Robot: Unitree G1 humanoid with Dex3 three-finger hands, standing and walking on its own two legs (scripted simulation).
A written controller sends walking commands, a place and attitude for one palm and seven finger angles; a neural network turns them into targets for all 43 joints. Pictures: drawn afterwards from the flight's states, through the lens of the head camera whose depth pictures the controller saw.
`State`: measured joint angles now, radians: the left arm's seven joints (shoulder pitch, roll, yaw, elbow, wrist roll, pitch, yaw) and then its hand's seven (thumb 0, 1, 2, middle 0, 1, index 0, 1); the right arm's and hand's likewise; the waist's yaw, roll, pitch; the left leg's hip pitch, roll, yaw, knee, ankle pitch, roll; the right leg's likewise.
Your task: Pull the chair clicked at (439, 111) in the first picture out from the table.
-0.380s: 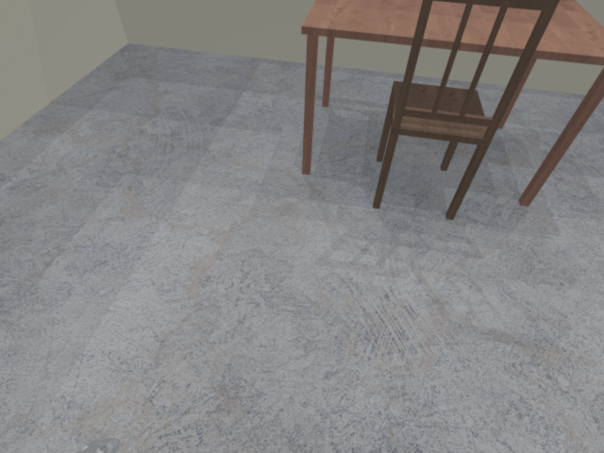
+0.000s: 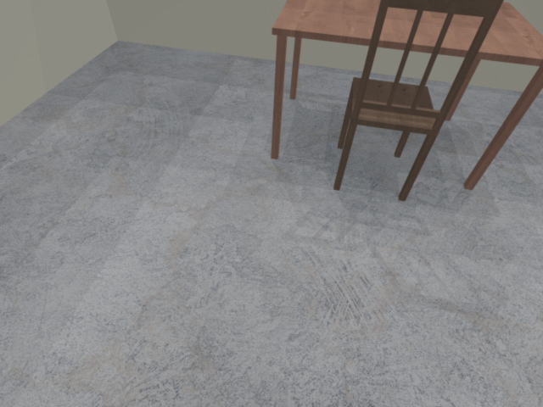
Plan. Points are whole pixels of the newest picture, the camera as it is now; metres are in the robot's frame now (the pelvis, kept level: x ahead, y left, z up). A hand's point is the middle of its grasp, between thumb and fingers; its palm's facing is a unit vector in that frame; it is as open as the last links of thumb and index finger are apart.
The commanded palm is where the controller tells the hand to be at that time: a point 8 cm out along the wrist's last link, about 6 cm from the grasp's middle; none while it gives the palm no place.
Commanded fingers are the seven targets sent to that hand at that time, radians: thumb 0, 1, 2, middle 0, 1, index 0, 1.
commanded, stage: stand and wait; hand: left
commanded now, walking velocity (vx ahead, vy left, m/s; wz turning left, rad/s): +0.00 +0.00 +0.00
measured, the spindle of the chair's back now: (403, 62) +1.33 -0.43 -0.05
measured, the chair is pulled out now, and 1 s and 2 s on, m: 0.00 0.00 0.00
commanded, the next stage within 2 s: look at it before walking up in 0.44 s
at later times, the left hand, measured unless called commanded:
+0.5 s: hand out of the picture +0.06 +0.24 -0.15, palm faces -0.03 -0.94 -0.33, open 7.4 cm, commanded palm none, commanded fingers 0.00 0.90 0.90 -0.20 -0.30 -0.20 -0.30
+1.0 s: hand out of the picture +0.06 +0.24 -0.15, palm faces -0.03 -0.94 -0.33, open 7.4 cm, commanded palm none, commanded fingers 0.00 0.90 0.90 -0.20 -0.30 -0.20 -0.30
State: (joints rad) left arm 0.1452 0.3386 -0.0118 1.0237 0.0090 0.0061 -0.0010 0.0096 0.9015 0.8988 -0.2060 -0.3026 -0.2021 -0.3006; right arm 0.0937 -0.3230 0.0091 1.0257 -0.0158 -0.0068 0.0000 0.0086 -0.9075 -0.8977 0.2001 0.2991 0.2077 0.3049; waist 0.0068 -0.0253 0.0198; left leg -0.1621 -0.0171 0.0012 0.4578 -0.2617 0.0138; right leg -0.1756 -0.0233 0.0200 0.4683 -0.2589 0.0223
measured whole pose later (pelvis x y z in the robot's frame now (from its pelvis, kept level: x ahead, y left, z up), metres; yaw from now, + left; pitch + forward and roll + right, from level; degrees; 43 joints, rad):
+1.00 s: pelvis -0.01 -0.01 +0.01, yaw +0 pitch -2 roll +0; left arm 0.14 0.34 -0.01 1.10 0.01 0.00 0.00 0.01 0.90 0.90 -0.21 -0.30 -0.20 -0.30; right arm 0.11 -0.33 0.01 1.12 -0.01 -0.01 0.00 0.01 -0.91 -0.90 0.20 0.30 0.21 0.30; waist 0.00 -0.01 0.03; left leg -0.14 0.00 0.00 0.37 -0.21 0.00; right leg -0.16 -0.01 0.02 0.40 -0.21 0.01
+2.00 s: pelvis +0.00 -0.02 +0.00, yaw -23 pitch +3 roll +0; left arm 0.32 0.22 0.06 0.94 0.02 0.00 -0.02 0.01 0.90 0.90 -0.21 -0.30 -0.20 -0.30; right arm 0.14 -0.25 -0.06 0.93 -0.02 0.02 0.00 0.01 -0.91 -0.90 0.19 0.30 0.20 0.30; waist 0.06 -0.02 0.00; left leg -0.39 0.03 -0.01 0.80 -0.38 -0.06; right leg -0.27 0.11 0.18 0.40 -0.18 -0.05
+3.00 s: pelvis +0.38 -0.21 -0.02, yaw -53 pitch +2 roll -2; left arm 0.33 0.22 0.06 1.04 0.02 -0.06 -0.01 0.01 0.91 0.90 -0.20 -0.30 -0.20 -0.30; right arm 0.14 -0.18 -0.03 0.93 -0.03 -0.06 0.01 0.01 -0.93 -0.90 0.19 0.30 0.20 0.30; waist 0.03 -0.01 0.03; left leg -0.48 0.13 0.11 0.63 -0.18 -0.04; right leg -0.07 0.03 -0.01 0.51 -0.46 -0.01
